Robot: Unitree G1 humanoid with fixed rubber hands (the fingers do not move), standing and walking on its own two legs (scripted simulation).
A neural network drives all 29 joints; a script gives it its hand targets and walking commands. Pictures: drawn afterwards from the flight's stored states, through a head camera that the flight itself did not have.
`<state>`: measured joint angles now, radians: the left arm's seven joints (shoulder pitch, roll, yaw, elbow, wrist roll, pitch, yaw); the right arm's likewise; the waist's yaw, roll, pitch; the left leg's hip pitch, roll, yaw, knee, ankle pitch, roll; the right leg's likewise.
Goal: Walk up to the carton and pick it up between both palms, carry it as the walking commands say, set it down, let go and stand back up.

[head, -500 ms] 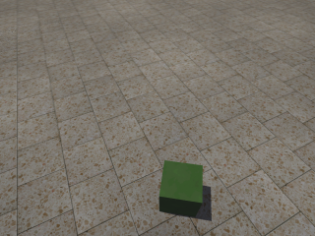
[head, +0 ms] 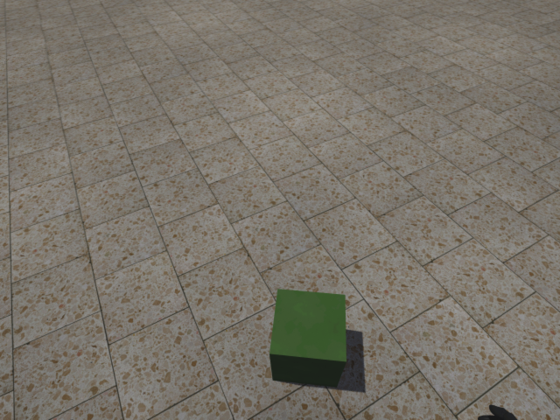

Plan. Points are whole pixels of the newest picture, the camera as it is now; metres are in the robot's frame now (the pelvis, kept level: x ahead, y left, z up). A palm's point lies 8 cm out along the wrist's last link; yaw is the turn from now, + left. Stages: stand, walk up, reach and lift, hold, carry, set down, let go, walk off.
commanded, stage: walk up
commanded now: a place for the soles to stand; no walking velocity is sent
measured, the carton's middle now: (307, 338) +0.49 -0.03 -0.61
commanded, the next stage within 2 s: none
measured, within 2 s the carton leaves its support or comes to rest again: neither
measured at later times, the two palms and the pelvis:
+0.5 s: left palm out of the picture +0.10 +0.34 -0.07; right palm out of the picture +0.12 -0.31 -0.09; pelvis +0.00 +0.00 +0.01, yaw -2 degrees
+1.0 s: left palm out of the picture +0.10 +0.34 -0.07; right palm out of the picture +0.12 -0.31 -0.08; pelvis +0.00 +0.00 +0.01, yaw -3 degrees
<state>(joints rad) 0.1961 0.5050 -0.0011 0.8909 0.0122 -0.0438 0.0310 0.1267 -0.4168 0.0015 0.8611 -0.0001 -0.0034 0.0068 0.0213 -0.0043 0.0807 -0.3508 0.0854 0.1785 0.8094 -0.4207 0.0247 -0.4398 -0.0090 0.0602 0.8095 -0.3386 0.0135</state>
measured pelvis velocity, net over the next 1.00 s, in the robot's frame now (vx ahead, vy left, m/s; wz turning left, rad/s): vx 0.00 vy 0.00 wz -0.05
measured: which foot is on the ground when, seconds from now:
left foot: down 0.00-1.00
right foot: down 0.00-1.00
